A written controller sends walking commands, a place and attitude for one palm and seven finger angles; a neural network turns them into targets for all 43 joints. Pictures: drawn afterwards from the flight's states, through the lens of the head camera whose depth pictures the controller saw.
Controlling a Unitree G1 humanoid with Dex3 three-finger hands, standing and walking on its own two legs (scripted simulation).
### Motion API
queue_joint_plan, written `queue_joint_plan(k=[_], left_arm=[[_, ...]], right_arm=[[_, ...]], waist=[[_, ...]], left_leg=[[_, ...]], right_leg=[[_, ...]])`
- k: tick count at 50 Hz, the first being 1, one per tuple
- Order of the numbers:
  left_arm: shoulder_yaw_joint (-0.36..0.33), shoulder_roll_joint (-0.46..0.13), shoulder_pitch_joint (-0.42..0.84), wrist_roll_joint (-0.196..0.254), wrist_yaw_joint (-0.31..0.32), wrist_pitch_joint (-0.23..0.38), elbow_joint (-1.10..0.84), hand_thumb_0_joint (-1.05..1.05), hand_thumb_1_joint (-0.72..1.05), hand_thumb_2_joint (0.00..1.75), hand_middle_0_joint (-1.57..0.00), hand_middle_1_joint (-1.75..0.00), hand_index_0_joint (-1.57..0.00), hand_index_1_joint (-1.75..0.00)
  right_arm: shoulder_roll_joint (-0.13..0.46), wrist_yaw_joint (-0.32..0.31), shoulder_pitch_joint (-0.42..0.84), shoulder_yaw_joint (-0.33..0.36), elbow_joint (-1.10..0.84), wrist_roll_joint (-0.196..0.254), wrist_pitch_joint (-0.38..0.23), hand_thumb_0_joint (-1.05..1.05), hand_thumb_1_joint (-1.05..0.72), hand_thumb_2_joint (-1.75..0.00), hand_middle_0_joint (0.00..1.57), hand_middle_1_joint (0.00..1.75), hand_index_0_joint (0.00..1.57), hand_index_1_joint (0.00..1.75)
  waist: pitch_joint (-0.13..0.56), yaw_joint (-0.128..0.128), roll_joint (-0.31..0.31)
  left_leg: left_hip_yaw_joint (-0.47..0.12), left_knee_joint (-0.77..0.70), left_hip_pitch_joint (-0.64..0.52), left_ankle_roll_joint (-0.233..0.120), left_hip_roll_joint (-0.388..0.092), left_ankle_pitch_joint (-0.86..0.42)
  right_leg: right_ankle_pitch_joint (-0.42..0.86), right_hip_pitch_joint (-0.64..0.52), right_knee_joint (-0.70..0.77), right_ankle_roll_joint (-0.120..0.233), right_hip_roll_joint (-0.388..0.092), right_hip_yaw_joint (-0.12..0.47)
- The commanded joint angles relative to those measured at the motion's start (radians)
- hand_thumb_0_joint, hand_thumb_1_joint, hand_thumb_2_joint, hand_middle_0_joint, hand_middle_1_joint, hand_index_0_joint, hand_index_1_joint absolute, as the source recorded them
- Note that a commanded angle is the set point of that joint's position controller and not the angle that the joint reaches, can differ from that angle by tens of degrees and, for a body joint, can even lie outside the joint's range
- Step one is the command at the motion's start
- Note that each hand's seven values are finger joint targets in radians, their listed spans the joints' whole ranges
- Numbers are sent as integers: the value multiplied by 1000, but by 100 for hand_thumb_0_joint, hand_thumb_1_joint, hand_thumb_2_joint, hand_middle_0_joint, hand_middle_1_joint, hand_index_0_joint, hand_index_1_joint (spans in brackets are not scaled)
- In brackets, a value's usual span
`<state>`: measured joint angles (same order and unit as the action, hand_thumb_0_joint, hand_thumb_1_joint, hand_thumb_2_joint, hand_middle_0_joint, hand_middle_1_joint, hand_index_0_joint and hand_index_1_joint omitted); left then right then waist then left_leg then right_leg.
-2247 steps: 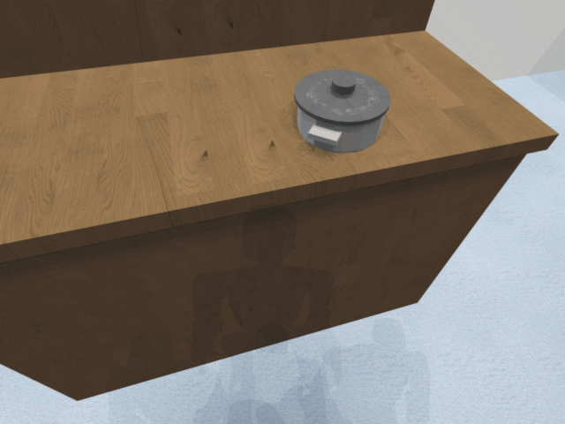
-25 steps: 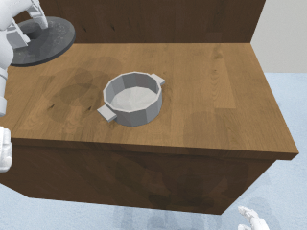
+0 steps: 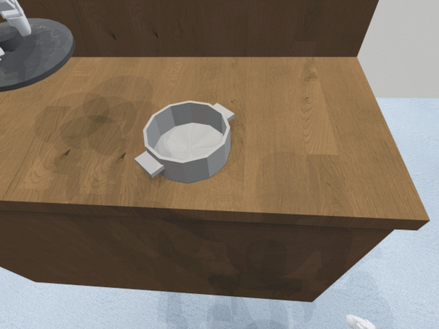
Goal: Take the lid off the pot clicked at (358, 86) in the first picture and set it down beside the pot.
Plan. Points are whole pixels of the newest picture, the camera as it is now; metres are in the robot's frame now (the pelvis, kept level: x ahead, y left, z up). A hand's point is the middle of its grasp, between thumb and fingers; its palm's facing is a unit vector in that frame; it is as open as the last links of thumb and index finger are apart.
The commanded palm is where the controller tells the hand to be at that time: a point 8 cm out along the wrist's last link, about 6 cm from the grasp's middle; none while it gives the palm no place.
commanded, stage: lower the lid onto the table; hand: left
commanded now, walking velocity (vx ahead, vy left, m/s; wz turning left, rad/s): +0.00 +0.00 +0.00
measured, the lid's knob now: (5, 38) +0.48 +0.31 +0.29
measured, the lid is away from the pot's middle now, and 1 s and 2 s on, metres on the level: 0.25 0.22 0.24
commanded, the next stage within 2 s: none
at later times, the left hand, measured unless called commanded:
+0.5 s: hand (3, 64) +0.43 +0.30 +0.28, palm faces -0.15 -0.05 -0.99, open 7.6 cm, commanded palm +0.41 +0.30 +0.34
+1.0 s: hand (29, 83) +0.43 +0.29 +0.24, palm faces -0.22 -0.06 -0.97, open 7.6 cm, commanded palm +0.41 +0.29 +0.31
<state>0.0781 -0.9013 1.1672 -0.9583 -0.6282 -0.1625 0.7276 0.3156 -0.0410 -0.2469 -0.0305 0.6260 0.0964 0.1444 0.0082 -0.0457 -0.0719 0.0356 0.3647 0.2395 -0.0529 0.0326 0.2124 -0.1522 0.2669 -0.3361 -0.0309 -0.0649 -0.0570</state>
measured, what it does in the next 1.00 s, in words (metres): stands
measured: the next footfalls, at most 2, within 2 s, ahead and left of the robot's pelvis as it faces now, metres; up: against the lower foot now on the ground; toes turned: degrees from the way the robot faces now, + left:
none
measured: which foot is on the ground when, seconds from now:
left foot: down 0.00-1.00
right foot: down 0.00-1.00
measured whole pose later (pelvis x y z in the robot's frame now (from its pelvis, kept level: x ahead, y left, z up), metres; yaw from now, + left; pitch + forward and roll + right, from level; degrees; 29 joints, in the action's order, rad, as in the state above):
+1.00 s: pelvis -0.01 -0.01 +0.00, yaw +0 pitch +4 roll +0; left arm 0.06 -0.83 1.01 -0.92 -0.60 -0.16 0.71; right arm 0.32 -0.04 -0.24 -0.02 0.62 0.09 0.14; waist -0.01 -0.06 -0.07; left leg 0.03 0.39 0.24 -0.04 0.02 0.22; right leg -0.16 0.26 -0.36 -0.03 -0.05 -0.06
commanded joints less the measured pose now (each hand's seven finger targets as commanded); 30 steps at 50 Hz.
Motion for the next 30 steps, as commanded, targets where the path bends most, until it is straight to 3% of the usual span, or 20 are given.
queue_joint_plan(k=[1,3,4,5,7,8,9,12,13,16,18,19,20,22,23,24,25,26,28,30], left_arm=[[-136,-321,549,-17,57,3,-252,0,61,111,-127,-106,-82,-86],[-167,-352,506,5,61,7,-252,0,61,111,-127,-106,-82,-86],[-159,-349,574,-8,60,14,-329,0,61,111,-127,-106,-82,-86],[-164,-331,555,-15,58,-20,-249,0,61,111,-127,-106,-82,-86],[-150,-309,499,-9,50,-48,-222,0,61,111,-127,-106,-82,-86],[-130,-288,456,8,52,-50,-225,0,61,111,-127,-106,-82,-86],[-153,-320,504,-10,54,-53,-294,0,61,111,-127,-106,-82,-86],[-132,-285,499,-7,51,-70,-292,0,61,111,-127,-106,-82,-86],[-109,-257,435,9,53,-70,-245,0,61,111,-127,-106,-82,-86],[-98,-249,517,-4,55,-75,-297,0,61,111,-127,-106,-82,-86],[-132,-290,455,8,64,-70,-263,0,61,111,-127,-106,-82,-86],[-156,-324,504,-13,68,-65,-291,0,61,111,-127,-106,-82,-86],[-150,-312,515,-17,63,-65,-253,0,61,111,-127,-106,-82,-86],[-105,-250,502,-4,61,-64,-246,0,61,111,-127,-106,-82,-86],[-122,-275,440,8,67,-60,-215,0,61,111,-127,-106,-82,-86],[-123,-287,478,-14,70,-58,-221,0,61,111,-127,-106,-82,-86],[-101,-258,508,-15,66,-55,-206,0,61,111,-127,-106,-82,-86],[-82,-237,513,-8,68,-53,-218,0,61,111,-127,-106,-82,-86],[-100,-262,488,11,79,-43,-238,0,61,111,-127,-106,-82,-86],[-117,-271,552,-5,82,-34,-295,0,61,111,-127,-106,-82,-86]], right_arm=[[133,-7,56,42,-131,-6,-34,0,-90,-90,20,30,20,30],[151,-5,43,50,-124,-7,-36,0,-90,-90,20,30,20,30],[135,-5,52,46,-134,-9,-42,0,-90,-90,20,30,20,30],[134,-4,64,50,-126,-10,-46,0,-90,-90,20,30,20,30],[134,1,57,48,-127,-6,-48,0,-90,-90,20,30,20,30],[149,8,44,52,-123,-2,-48,0,-90,-90,20,30,20,30],[136,10,54,49,-135,-7,-52,0,-90,-90,20,30,20,30],[131,5,77,47,-141,-4,-51,0,-90,-90,20,30,20,30],[143,7,59,50,-130,-1,-53,0,-90,-90,20,30,20,30],[125,0,84,43,-140,1,-55,0,-90,-90,20,30,20,30],[147,1,69,46,-129,-5,-55,0,-90,-90,20,30,20,30],[133,-1,66,40,-133,-7,-56,0,-90,-90,20,30,20,30],[133,-4,84,40,-133,-9,-53,0,-90,-90,20,30,20,30],[125,-7,86,42,-133,-5,-56,0,-90,-90,20,30,20,30],[145,-2,64,46,-125,-4,-55,0,-90,-90,20,30,20,30],[131,-5,67,38,-128,-6,-54,0,-90,-90,20,30,20,30],[131,-8,78,39,-129,-6,-49,0,-90,-90,20,30,20,30],[125,-9,83,38,-133,0,-54,0,-90,-90,20,30,20,30],[143,-7,64,45,-124,-3,-55,0,-90,-90,20,30,20,30],[126,-10,73,43,-134,-9,-62,0,-90,-90,20,30,20,30]], waist=[[435,-1,-37],[449,3,-62],[482,7,-66],[450,7,-82],[433,11,-39],[439,6,-69],[477,19,-49],[446,11,-45],[422,0,-46],[419,0,-27],[425,3,-46],[455,11,-26],[412,3,-16],[398,-3,-21],[398,-1,-37],[413,1,-17],[380,-10,-6],[381,-9,-8],[413,-11,-54],[450,-9,-62]], left_leg=[[-46,18,-192,-28,-6,-499],[-53,29,-211,-27,-8,-533],[-58,19,-228,-22,-8,-554],[-57,35,-213,-28,-2,-548],[-58,34,-205,-25,-4,-567],[-62,38,-224,-19,-9,-600],[-62,29,-223,-17,-9,-589],[-58,33,-221,-24,-7,-548],[-62,41,-226,-21,-9,-557],[-58,20,-211,-24,-3,-467],[-58,33,-211,-23,0,-480],[-57,19,-195,-21,-1,-471],[-53,23,-175,-26,3,-428],[-54,21,-186,-26,2,-428],[-55,29,-186,-22,0,-434],[-50,12,-168,-19,0,-399],[-48,12,-154,-24,3,-361],[-49,9,-156,-24,4,-357],[-54,22,-185,-23,2,-392],[-59,24,-201,-28,9,-411]], right_leg=[[247,-151,-22,77,71,-7],[257,-146,-18,77,68,-4],[253,-161,-26,74,75,-2],[267,-154,-30,80,72,-1],[281,-149,-32,75,75,-9],[284,-133,-29,75,73,-10],[280,-170,-35,73,74,-1],[262,-145,-36,75,74,-7],[251,-115,-30,74,74,-13],[222,-128,-31,74,76,-13],[229,-125,-30,77,76,-11],[235,-165,-37,74,81,-7],[228,-152,-33,76,79,-12],[218,-130,-32,75,79,-15],[217,-122,-29,77,75,-12],[203,-147,-33,74,82,-12],[199,-137,-28,75,80,-18],[197,-136,-31,74,78,-15],[205,-134,-29,77,76,-10],[221,-162,-33,77,83,-9]])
